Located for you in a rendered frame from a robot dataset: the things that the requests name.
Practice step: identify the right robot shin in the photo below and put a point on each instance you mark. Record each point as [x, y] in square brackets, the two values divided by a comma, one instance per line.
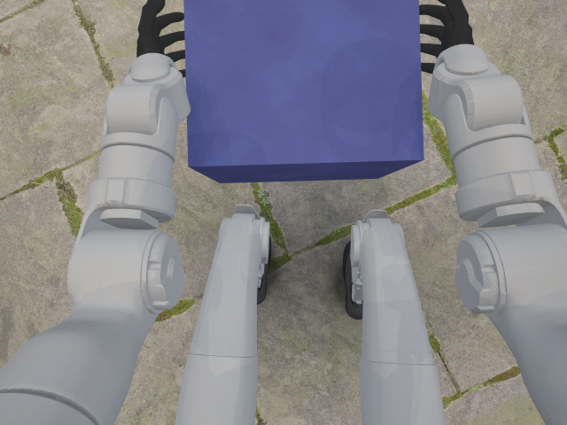
[356, 276]

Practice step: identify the robot left thigh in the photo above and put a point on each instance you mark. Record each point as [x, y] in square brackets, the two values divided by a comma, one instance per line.
[219, 384]

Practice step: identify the left robot hand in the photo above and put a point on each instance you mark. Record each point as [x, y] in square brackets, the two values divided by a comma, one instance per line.
[149, 29]

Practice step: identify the right robot upper arm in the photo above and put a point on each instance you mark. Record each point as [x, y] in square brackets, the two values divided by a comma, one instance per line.
[517, 276]

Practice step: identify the right robot hand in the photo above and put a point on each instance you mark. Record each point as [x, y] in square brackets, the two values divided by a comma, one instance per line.
[456, 29]

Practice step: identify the carton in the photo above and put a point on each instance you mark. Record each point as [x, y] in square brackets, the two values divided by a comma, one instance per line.
[303, 90]

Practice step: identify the left robot upper arm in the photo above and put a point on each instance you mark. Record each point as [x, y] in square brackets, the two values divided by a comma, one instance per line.
[79, 371]

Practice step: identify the robot left forearm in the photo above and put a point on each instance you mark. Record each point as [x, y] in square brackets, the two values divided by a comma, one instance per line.
[133, 189]

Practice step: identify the robot right forearm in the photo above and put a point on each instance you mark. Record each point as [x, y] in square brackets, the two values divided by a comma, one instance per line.
[491, 143]

